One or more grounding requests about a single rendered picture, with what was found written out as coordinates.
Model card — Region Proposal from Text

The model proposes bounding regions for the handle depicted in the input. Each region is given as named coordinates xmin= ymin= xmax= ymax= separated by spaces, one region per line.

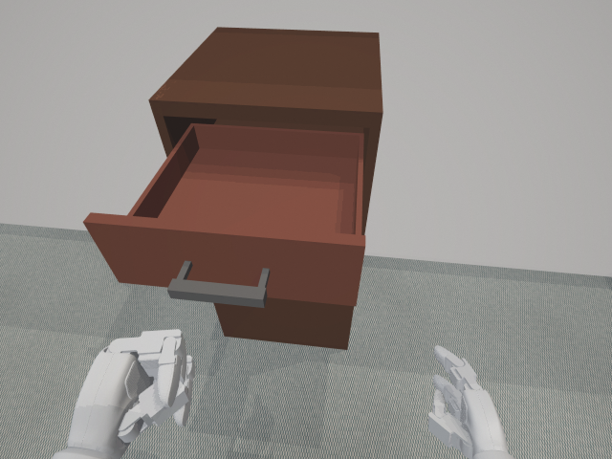
xmin=167 ymin=261 xmax=270 ymax=308

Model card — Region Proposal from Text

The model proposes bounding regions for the drawer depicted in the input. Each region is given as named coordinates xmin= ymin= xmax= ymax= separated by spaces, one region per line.
xmin=83 ymin=123 xmax=365 ymax=306

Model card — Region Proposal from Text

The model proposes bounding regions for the cabinet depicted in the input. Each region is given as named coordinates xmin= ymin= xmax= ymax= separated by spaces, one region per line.
xmin=149 ymin=27 xmax=383 ymax=350

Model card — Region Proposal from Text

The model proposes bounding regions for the left robot hand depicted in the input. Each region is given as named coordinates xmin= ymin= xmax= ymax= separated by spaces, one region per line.
xmin=67 ymin=329 xmax=196 ymax=459

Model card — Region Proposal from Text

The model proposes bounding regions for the right robot hand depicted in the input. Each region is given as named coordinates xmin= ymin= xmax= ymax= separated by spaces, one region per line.
xmin=428 ymin=345 xmax=509 ymax=459

